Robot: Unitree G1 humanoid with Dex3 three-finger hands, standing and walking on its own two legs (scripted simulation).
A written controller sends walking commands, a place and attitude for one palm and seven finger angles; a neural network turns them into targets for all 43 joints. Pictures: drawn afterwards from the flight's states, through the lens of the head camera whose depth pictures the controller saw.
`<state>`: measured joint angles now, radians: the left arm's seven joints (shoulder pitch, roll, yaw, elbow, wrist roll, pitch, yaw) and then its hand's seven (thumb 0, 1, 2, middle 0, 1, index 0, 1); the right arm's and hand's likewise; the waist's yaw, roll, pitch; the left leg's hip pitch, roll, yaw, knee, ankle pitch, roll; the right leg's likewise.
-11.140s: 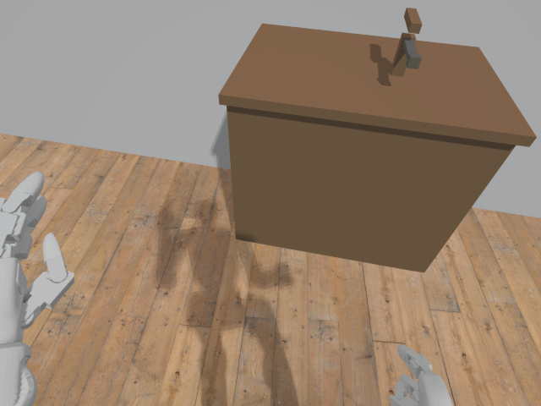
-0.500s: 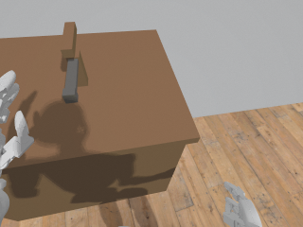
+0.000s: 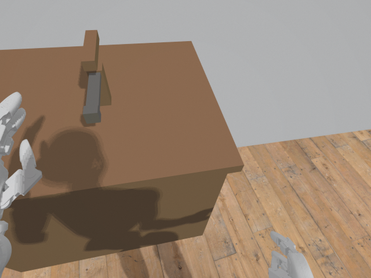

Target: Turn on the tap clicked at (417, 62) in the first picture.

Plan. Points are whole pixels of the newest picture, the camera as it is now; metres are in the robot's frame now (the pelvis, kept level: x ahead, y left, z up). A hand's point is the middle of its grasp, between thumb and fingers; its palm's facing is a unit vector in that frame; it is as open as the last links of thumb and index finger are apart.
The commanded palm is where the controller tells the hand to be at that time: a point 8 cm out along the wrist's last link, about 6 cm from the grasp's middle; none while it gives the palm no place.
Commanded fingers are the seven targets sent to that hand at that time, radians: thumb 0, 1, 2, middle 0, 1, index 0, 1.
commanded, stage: look again from close up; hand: left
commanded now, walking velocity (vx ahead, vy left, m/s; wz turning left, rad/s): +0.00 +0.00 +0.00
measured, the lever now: (92, 114) +0.39 +0.24 +0.13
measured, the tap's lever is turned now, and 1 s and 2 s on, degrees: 0 0 0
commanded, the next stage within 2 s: shuffle to correct the standing spot in 0.26 s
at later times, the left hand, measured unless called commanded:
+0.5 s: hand (41, 176) +0.22 +0.25 +0.17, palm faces +0.38 -0.86 -0.33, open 7.4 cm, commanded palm +0.17 +0.27 +0.18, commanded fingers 0.00 0.90 0.90 -0.20 -0.30 -0.20 -0.30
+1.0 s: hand (90, 162) +0.25 +0.19 +0.16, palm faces +0.31 -0.88 -0.36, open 7.4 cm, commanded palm +0.20 +0.22 +0.18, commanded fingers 0.00 0.90 0.90 -0.20 -0.30 -0.20 -0.30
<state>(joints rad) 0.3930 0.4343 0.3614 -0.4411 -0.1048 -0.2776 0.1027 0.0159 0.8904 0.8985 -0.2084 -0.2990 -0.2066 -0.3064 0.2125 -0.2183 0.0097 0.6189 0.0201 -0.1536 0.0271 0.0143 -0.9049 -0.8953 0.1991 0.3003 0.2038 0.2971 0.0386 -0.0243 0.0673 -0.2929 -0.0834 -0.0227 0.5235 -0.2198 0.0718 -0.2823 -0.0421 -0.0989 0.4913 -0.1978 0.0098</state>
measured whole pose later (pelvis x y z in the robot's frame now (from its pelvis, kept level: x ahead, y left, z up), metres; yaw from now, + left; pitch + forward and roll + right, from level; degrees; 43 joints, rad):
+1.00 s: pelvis +0.03 -0.05 +0.00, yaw -2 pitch +0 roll +0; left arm 0.52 0.44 0.39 -0.55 -0.16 -0.18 0.12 0.01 0.89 0.90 -0.21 -0.30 -0.21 -0.31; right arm 0.22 -0.21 -0.04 0.63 0.04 -0.09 -0.03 0.01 -0.91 -0.90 0.20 0.30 0.20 0.30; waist 0.01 -0.05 0.08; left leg -0.25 0.01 0.04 0.56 -0.30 0.00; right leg -0.28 0.03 -0.07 0.58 -0.30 -0.06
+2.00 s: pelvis +0.02 +0.02 +0.01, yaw -2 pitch -2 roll -1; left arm 0.45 0.35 0.33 -0.47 -0.06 -0.15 0.12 0.02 0.89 0.90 -0.21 -0.30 -0.21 -0.31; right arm 0.20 -0.21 0.01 0.60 0.00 -0.08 -0.03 0.01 -0.90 -0.90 0.20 0.30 0.20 0.30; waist 0.03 0.01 0.08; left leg -0.19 -0.06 0.08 0.43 -0.21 0.09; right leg -0.19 -0.03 -0.03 0.39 -0.17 0.03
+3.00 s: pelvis +0.02 -0.03 +0.00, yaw -5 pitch -2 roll -1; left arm 0.39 0.38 0.38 -0.48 -0.07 -0.18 0.07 0.02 0.89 0.90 -0.21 -0.30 -0.21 -0.31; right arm 0.19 -0.16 0.01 0.53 0.00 -0.11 0.00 0.01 -0.90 -0.90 0.20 0.30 0.20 0.30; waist 0.02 -0.05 0.09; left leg -0.24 0.04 0.09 0.55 -0.29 0.02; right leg -0.24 0.06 -0.03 0.48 -0.22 -0.04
